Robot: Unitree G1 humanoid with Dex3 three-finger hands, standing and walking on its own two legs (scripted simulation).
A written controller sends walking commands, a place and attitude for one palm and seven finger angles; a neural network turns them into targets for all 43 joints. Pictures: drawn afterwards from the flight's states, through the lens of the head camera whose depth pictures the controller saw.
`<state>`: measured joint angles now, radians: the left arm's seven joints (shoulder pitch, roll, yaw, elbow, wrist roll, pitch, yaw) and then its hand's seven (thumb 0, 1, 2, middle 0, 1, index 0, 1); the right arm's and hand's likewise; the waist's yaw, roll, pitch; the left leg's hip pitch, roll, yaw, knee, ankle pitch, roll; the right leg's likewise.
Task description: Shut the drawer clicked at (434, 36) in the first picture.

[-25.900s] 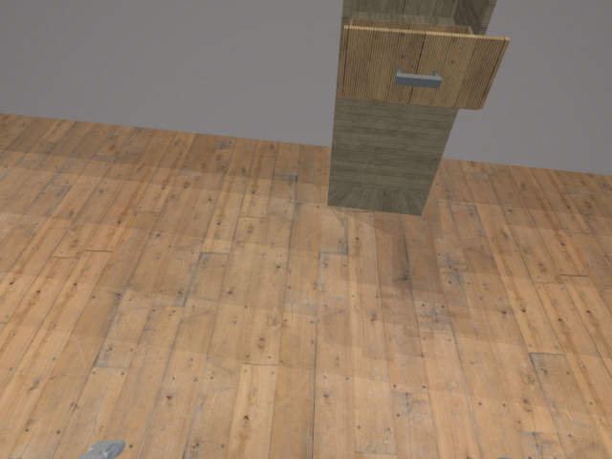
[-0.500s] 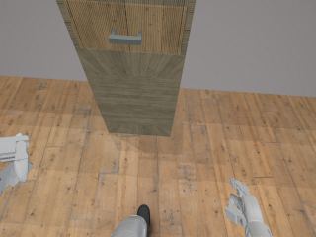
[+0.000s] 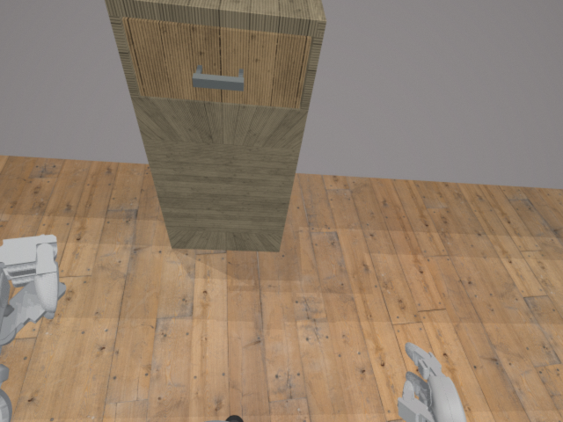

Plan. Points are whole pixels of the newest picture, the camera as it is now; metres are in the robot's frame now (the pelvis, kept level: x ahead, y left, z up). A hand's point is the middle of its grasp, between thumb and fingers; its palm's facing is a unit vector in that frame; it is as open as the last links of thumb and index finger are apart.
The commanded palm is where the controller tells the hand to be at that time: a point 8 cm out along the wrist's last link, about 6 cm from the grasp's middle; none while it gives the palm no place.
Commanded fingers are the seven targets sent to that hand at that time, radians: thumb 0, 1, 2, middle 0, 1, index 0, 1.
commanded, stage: stop stepping back and stand still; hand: left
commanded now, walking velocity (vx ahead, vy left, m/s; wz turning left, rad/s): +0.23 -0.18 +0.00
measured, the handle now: (219, 76) +0.79 +0.18 +0.04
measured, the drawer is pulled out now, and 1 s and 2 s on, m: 0.00 0.00 0.00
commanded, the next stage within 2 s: let the arm hang, fingers relaxed in 0.62 s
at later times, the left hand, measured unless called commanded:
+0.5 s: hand (28, 320) +0.18 +0.25 +0.15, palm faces +0.39 -0.85 -0.35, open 3.2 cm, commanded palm +0.12 +0.30 +0.17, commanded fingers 0.00 0.90 0.90 -1.40 -1.60 -1.40 -1.60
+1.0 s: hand out of the picture +0.05 +0.21 -0.17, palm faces +0.07 -0.97 -0.24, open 3.1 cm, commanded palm none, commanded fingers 0.00 0.90 0.90 -0.80 -0.95 -0.80 -0.95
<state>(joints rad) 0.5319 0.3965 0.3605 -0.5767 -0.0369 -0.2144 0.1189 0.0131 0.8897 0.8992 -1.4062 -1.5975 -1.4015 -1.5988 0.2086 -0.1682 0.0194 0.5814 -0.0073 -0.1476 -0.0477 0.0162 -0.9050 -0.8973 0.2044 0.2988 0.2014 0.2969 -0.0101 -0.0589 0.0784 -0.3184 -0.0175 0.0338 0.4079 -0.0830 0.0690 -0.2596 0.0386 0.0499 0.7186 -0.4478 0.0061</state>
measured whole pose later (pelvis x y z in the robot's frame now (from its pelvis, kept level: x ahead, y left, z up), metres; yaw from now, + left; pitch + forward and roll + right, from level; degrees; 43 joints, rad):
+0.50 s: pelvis -0.01 +0.02 -0.01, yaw +0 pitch -3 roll +1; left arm 0.55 0.34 0.33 -0.54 -0.03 -0.19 0.14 0.01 0.89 0.90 -1.41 -1.60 -1.40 -1.60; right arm 0.25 -0.23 -0.01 0.65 0.00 -0.11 -0.08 0.02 -0.90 -0.90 0.21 0.30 0.20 0.30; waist 0.00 -0.07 0.02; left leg -0.28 0.02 0.08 0.58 -0.26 0.02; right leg -0.14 -0.02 -0.04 0.62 -0.40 0.00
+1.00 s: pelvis -0.01 +0.02 -0.01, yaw +4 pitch -1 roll +0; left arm 0.31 0.19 0.03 0.74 0.04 0.04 0.04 0.01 0.90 0.90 -1.13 -1.37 -1.13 -1.33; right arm 0.17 -0.20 0.00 0.86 -0.02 0.01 0.00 0.01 -0.91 -0.90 0.21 0.30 0.20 0.30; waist -0.01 -0.03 0.06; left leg -0.34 -0.02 0.03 0.60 -0.25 0.02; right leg -0.21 -0.02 -0.04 0.62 -0.39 -0.01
